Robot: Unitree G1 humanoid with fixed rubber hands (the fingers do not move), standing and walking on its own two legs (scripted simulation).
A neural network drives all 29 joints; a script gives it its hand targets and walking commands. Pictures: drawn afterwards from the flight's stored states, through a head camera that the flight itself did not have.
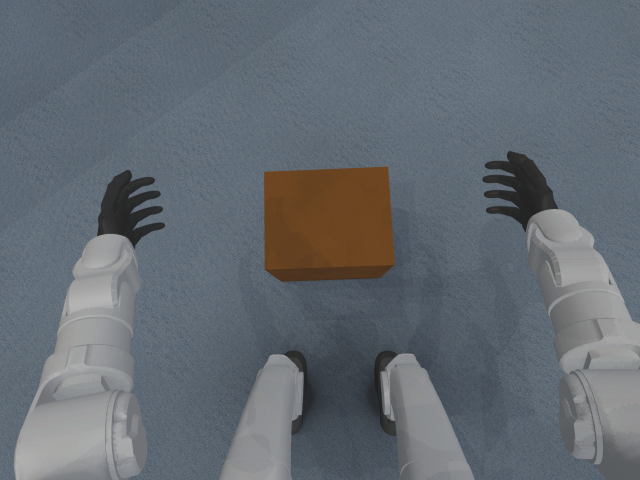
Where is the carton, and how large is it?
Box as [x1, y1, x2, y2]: [264, 167, 394, 281]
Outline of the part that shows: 387,167 264,172 265,269 281,281 379,277 394,264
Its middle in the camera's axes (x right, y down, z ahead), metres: +0.01 -0.03 +0.97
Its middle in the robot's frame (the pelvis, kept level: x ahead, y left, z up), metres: +0.50 +0.02 -0.56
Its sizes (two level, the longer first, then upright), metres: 0.271 0.216 0.271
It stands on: the floor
